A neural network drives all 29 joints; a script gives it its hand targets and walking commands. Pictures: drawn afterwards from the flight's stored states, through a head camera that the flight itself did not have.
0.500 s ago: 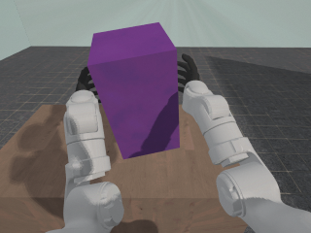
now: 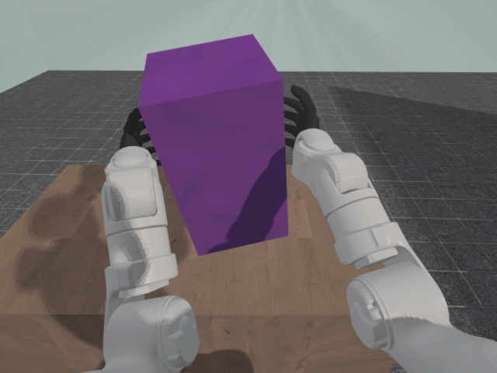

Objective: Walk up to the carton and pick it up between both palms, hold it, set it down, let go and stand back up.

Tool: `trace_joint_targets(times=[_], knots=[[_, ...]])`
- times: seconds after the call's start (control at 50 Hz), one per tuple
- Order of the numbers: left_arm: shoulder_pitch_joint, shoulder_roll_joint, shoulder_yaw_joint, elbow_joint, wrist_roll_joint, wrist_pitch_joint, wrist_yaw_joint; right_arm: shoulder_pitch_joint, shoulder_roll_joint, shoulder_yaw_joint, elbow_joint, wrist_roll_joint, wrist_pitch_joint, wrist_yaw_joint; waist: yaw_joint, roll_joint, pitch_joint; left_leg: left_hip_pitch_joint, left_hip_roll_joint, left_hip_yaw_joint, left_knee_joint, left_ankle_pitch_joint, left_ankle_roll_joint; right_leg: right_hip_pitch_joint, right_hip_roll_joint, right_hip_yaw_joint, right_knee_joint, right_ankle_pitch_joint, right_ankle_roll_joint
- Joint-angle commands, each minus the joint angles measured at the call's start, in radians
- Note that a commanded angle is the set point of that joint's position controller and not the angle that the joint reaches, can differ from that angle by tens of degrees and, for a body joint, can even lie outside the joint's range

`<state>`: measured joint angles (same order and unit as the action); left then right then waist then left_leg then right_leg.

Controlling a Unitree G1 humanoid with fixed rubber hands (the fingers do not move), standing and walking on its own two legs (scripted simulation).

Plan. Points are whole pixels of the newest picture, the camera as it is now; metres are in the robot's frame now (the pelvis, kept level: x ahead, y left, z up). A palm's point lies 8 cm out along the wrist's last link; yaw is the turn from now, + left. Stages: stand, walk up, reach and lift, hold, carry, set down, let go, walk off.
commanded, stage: hold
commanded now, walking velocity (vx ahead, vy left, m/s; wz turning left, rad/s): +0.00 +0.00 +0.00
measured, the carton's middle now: (223, 152) +0.40 +0.01 +0.23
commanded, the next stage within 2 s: none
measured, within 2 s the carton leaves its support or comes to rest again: neither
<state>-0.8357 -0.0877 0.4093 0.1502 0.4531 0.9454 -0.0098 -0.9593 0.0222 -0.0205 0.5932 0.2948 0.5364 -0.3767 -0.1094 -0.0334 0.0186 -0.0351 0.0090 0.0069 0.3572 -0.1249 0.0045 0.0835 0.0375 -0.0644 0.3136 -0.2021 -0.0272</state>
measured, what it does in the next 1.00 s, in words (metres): stands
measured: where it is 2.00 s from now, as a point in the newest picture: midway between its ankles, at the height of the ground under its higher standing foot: outside the picture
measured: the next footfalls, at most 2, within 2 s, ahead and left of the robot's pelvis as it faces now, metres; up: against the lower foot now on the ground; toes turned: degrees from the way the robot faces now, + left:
none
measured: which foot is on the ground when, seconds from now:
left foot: down 0.00-1.00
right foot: down 0.00-1.00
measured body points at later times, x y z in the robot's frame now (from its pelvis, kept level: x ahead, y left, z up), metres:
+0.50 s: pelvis +0.00 +0.00 +0.00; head -0.08 +0.01 +0.44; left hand +0.37 +0.14 +0.26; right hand +0.38 -0.11 +0.28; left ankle +0.06 +0.11 -0.74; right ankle +0.00 -0.09 -0.74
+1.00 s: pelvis +0.00 +0.00 +0.00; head -0.07 +0.02 +0.44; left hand +0.37 +0.14 +0.26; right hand +0.38 -0.11 +0.27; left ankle +0.06 +0.11 -0.74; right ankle +0.00 -0.09 -0.74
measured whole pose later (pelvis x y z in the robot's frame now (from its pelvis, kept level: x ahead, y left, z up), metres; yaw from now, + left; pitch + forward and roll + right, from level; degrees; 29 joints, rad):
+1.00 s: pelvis +0.00 +0.00 +0.00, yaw +0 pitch -11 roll -1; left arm -0.84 -0.09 0.41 0.16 0.45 0.94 -0.01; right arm -0.97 0.02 -0.03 0.61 0.30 0.53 -0.38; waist -0.11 -0.03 0.02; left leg -0.04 0.01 0.01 0.36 -0.13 0.00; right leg 0.08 0.04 -0.06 0.32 -0.20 -0.03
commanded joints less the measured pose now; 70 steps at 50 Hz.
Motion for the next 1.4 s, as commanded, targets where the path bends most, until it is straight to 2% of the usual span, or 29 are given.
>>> trace_joint_targets(times=[0.0,0.04,0.18,0.2,0.28,0.4,0.48,0.54,0.64,0.72,0.82,0.98,1.08,1.26,1.38], knots=[[-0.808,-0.483,-0.493,-0.120,-0.233,-0.093,-0.166,-0.785,0.525,0.273,-0.279,0.126,-0.059,0.139,-0.015,0.087,-0.453,0.188,-0.024,0.014,-0.018,0.162,-0.027,-0.022,0.029,-0.002,-0.039,0.167,0.108],[-0.814,-0.484,-0.493,-0.124,-0.235,-0.095,-0.164,-0.782,0.525,0.272,-0.276,0.127,-0.058,0.138,-0.017,0.087,-0.457,0.195,-0.025,0.013,-0.015,0.172,-0.029,-0.020,0.031,-0.002,-0.039,0.172,0.108],[-0.813,-0.471,-0.458,-0.082,-0.221,-0.097,-0.164,-0.812,0.528,0.270,-0.267,0.122,-0.065,0.146,0.007,0.065,-0.452,0.175,-0.026,0.018,-0.027,0.124,-0.013,-0.032,0.025,0.002,-0.046,0.132,0.107],[-0.823,-0.479,-0.475,-0.095,-0.230,-0.098,-0.162,-0.806,0.527,0.266,-0.260,0.122,-0.065,0.145,-0.006,0.079,-0.459,0.185,-0.024,0.015,-0.021,0.143,-0.019,-0.034,0.028,0.001,-0.042,0.152,0.105],[-0.816,-0.469,-0.461,-0.081,-0.225,-0.098,-0.160,-0.793,0.529,0.267,-0.247,0.123,-0.061,0.143,-0.003,0.072,-0.449,0.189,-0.029,0.017,-0.019,0.135,-0.016,-0.039,0.022,0.004,-0.048,0.150,0.109],[-0.823,-0.471,-0.466,-0.073,-0.225,-0.101,-0.168,-0.786,0.527,0.250,-0.228,0.118,-0.059,0.139,-0.017,0.079,-0.427,0.180,-0.029,0.017,-0.022,0.121,-0.020,-0.043,0.019,0.005,-0.050,0.153,0.109],[-0.812,-0.469,-0.470,-0.099,-0.230,-0.103,-0.162,-0.789,0.537,0.282,-0.260,0.138,-0.061,0.134,-0.009,0.074,-0.459,0.198,-0.033,0.013,-0.001,0.187,-0.023,-0.020,0.023,0.005,-0.041,0.214,0.114],[-0.798,-0.452,-0.448,-0.083,-0.220,-0.096,-0.167,-0.788,0.537,0.291,-0.264,0.144,-0.053,0.129,0.001,0.053,-0.439,0.190,-0.038,0.016,-0.007,0.159,-0.014,-0.029,0.016,0.007,-0.050,0.197,0.120],[-0.821,-0.467,-0.469,-0.093,-0.227,-0.103,-0.166,-0.786,0.540,0.278,-0.261,0.130,-0.055,0.133,-0.012,0.069,-0.436,0.189,-0.033,0.013,-0.016,0.131,-0.016,-0.048,0.017,0.005,-0.049,0.165,0.113],[-0.814,-0.470,-0.474,-0.105,-0.226,-0.101,-0.165,-0.778,0.539,0.283,-0.265,0.135,-0.057,0.132,-0.014,0.070,-0.446,0.202,-0.034,0.012,-0.008,0.159,-0.019,-0.035,0.019,0.005,-0.045,0.197,0.114],[-0.825,-0.471,-0.481,-0.105,-0.228,-0.101,-0.165,-0.779,0.534,0.273,-0.259,0.127,-0.057,0.133,-0.018,0.079,-0.439,0.191,-0.032,0.014,-0.012,0.140,-0.021,-0.044,0.018,0.004,-0.046,0.173,0.111],[-0.809,-0.472,-0.474,-0.095,-0.223,-0.098,-0.164,-0.777,0.524,0.267,-0.249,0.125,-0.059,0.136,-0.015,0.077,-0.434,0.190,-0.027,0.014,-0.018,0.143,-0.020,-0.037,0.024,0.002,-0.045,0.163,0.107],[-0.818,-0.478,-0.489,-0.132,-0.234,-0.104,-0.158,-0.785,0.535,0.286,-0.278,0.135,-0.066,0.135,-0.014,0.074,-0.479,0.208,-0.028,0.011,-0.004,0.188,-0.023,-0.019,0.029,-0.001,-0.036,0.204,0.110],[-0.804,-0.474,-0.479,-0.097,-0.220,-0.097,-0.161,-0.774,0.526,0.270,-0.251,0.122,-0.061,0.136,-0.015,0.079,-0.424,0.186,-0.028,0.013,-0.019,0.133,-0.019,-0.041,0.022,0.001,-0.045,0.164,0.107],[-0.819,-0.475,-0.482,-0.103,-0.225,-0.102,-0.161,-0.784,0.532,0.268,-0.253,0.120,-0.066,0.140,-0.015,0.077,-0.443,0.187,-0.029,0.014,-0.016,0.144,-0.019,-0.028,0.023,0.002,-0.041,0.174,0.107]])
